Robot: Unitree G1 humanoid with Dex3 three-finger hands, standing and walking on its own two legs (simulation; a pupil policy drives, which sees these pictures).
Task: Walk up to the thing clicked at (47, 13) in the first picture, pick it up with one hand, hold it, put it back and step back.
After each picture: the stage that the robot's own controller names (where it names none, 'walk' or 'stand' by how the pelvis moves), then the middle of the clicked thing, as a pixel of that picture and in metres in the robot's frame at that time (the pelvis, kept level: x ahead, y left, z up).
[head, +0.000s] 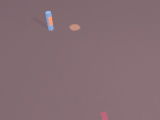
stand; (49, 21) +1.78 +0.44 -0.65
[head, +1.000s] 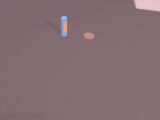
walk; (64, 26) +1.67 +0.19 -0.62
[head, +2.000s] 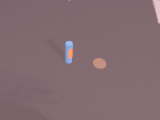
walk; (68, 52) +1.11 +0.11 -0.63
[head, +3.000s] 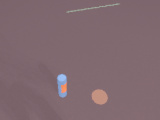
walk; (62, 86) +0.71 +0.16 -0.63
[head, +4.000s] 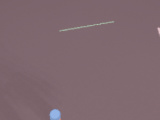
walk; out of the picture +0.49 +0.14 -0.64
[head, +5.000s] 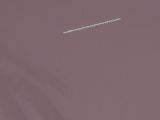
stand; out of the picture +0.40 +0.17 -0.65
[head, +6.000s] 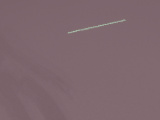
stand; out of the picture +0.39 +0.15 -0.64
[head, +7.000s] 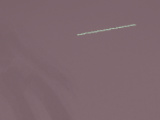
stand; out of the picture +0.40 +0.13 -0.65
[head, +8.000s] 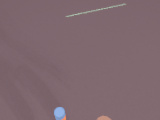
stand; (60, 117) +0.41 +0.14 -0.64
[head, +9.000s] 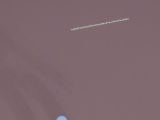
stand; out of the picture +0.42 +0.14 -0.65
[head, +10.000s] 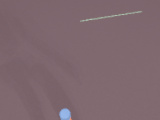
stand; (66, 119) +0.42 +0.13 -0.64
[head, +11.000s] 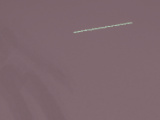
stand; out of the picture +0.39 +0.13 -0.66
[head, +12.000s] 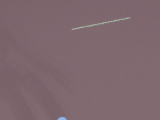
stand; out of the picture +0.41 +0.14 -0.66
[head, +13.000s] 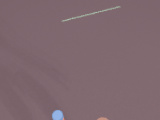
stand; out of the picture +0.42 +0.17 -0.65
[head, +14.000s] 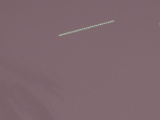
stand; out of the picture +0.41 +0.17 -0.66
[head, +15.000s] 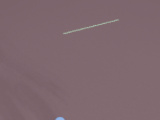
stand; out of the picture +0.44 +0.17 -0.66
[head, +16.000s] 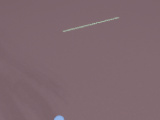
stand; out of the picture +0.44 +0.17 -0.66
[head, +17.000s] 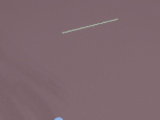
stand; out of the picture +0.43 +0.17 -0.66
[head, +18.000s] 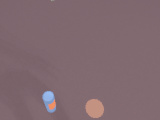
go down; (50, 102) +0.47 +0.18 -0.59
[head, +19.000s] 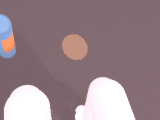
go down; (4, 40) +0.51 +0.24 -0.23
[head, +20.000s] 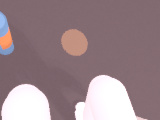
close in; (0, 36) +0.51 +0.24 -0.23
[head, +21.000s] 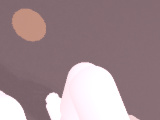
close in; out of the picture +0.49 +0.28 -0.17
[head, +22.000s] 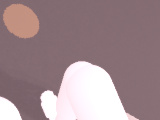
close; out of the picture +0.50 +0.30 -0.17
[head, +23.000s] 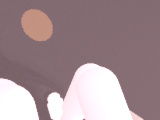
lift; out of the picture +0.45 +0.27 -0.18
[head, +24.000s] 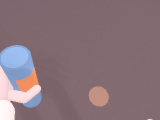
lift; (25, 82) +0.34 +0.18 +0.02
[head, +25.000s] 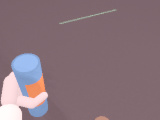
hold; (33, 89) +0.32 +0.17 +0.04
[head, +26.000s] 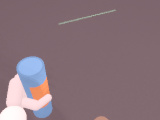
hold; (37, 91) +0.32 +0.16 +0.03
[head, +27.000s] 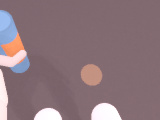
crouch; (11, 48) +0.46 +0.21 -0.03
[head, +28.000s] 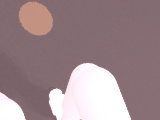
lower; out of the picture +0.50 +0.28 -0.18
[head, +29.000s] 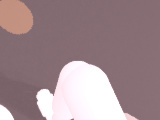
lower; out of the picture +0.51 +0.31 -0.18
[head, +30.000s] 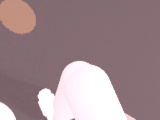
lower; out of the picture +0.51 +0.31 -0.18
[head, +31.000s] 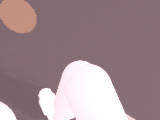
lower; out of the picture +0.51 +0.31 -0.18
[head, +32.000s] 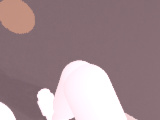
rest; out of the picture +0.50 +0.31 -0.18
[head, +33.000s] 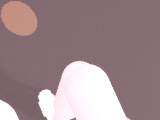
withdraw; out of the picture +0.50 +0.28 -0.19
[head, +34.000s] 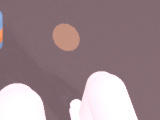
stand; out of the picture +0.50 +0.25 -0.21
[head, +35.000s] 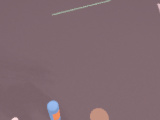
stand; (54, 113) +0.47 +0.16 -0.57
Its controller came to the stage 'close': yes
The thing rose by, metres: 0.68
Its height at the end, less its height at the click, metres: +0.00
